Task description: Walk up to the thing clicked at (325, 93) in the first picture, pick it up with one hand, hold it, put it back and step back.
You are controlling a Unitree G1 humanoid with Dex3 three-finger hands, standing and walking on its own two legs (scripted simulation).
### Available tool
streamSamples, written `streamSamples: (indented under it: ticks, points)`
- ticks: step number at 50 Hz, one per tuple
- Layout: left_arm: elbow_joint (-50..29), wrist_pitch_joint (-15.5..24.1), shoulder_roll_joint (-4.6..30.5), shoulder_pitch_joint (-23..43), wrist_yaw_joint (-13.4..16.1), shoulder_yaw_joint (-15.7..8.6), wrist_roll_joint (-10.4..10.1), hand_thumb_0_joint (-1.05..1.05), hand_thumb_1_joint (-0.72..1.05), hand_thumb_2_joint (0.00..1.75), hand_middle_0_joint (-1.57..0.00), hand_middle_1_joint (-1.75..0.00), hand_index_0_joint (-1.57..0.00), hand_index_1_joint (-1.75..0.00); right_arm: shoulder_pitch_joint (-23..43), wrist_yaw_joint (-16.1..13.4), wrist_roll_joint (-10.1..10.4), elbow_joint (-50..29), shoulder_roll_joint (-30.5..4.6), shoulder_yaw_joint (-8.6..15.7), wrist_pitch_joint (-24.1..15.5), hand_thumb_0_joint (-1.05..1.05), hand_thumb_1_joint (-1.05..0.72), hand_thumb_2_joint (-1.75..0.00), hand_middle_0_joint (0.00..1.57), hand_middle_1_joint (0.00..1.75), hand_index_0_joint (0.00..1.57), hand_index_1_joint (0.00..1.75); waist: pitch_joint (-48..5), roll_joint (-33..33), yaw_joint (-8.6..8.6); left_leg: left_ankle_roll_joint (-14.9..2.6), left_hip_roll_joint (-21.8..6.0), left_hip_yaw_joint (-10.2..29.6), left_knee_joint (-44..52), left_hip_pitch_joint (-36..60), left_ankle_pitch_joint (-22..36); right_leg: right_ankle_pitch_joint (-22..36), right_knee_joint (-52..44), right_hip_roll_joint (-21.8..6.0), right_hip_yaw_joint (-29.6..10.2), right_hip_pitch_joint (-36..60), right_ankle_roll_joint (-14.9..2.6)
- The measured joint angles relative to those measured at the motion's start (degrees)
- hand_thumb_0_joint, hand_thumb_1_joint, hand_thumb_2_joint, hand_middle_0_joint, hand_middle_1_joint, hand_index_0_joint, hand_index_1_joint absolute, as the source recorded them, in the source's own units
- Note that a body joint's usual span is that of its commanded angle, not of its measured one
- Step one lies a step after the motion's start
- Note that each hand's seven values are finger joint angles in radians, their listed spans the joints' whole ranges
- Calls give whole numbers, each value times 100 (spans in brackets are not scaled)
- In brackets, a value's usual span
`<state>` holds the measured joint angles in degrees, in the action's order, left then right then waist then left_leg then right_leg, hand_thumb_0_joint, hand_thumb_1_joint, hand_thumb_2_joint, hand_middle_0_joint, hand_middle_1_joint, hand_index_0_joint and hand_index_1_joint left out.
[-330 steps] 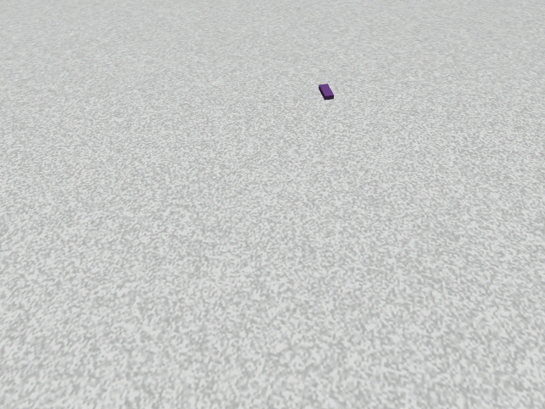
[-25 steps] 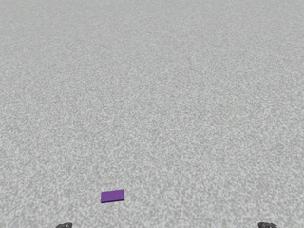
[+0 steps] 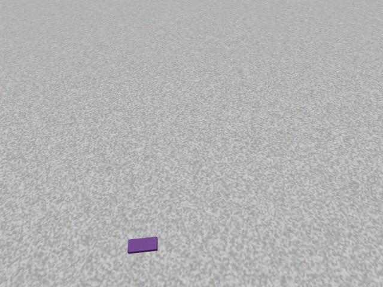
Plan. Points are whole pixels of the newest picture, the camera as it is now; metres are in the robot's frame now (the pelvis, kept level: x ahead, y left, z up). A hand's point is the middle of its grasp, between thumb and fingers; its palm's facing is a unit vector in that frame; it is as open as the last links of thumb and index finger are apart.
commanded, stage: walk up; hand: left
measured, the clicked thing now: (142, 245) +0.45 +0.29 -0.77
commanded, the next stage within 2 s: stand in 0.34 s
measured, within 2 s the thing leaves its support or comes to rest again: neither
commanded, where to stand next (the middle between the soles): +0.07 -0.02 m, yaw +4 degrees
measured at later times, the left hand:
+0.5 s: hand out of the picture +0.09 +0.25 -0.15, palm faces -0.02 -0.94 -0.34, open 7.4 cm
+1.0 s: hand out of the picture +0.04 +0.25 -0.16, palm faces -0.01 -0.94 -0.34, open 7.4 cm
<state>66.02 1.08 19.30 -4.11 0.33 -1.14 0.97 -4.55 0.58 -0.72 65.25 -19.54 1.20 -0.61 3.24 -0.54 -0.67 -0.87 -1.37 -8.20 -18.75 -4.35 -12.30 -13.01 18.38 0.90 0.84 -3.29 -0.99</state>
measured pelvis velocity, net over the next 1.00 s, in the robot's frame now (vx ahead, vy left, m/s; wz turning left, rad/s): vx -0.03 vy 0.00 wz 0.03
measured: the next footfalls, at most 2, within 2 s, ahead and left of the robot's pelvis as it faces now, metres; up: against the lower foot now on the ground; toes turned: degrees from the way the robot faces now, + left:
none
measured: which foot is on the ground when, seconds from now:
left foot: down 0.00-1.00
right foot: down 0.00-1.00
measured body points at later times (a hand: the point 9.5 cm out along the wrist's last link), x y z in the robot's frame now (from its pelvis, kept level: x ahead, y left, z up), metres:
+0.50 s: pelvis -0.01 +0.01 +0.00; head +0.00 +0.01 +0.45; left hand +0.09 +0.30 -0.13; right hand +0.08 -0.29 -0.13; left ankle -0.02 +0.10 -0.75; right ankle -0.03 -0.11 -0.75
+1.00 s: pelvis -0.03 +0.00 +0.00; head -0.02 -0.01 +0.45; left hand +0.04 +0.29 -0.13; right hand +0.05 -0.30 -0.13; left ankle -0.02 +0.10 -0.75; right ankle -0.03 -0.11 -0.75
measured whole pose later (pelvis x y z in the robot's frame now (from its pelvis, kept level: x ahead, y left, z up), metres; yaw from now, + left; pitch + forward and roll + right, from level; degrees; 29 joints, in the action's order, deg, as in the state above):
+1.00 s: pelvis -0.03 +0.00 +0.00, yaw +2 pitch -3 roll +0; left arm 65.8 0.7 19.3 -6.5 0.0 0.4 0.6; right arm -5.3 0.7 -0.9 67.5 -19.6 0.4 -1.0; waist 2.7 -0.2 -0.9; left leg -0.9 -0.8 -6.3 -15.5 -5.0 -8.1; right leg -9.8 15.7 0.5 2.7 -3.4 -1.2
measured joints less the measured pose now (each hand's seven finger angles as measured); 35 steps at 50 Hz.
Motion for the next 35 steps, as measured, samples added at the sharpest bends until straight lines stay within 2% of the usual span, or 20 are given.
streamSamples:
  ticks: [19, 35]
  points:
    - [-75, -20, 14, 8, -2, 40, -18, 1, 90, 90, -21, -30, -20, -30, -4, -17, -5, -20, -4, -7, -21, 0, -90, -90, 20, 30, 21, 30, -21, 56, -26, -69, 86, 6, 83, 53, 62, 45, -46, -81, 7, 46, 72]
    - [-78, -47, -29, -49, -26, 137, -42, 1, 90, 90, -20, -30, -20, -30, 49, -15, -9, 171, 30, -73, -47, 0, -90, -90, 20, 30, 21, 30, -25, 57, -37, -54, 111, 89, 384, 79, 366, 280, -283, -86, 94, 75, 47]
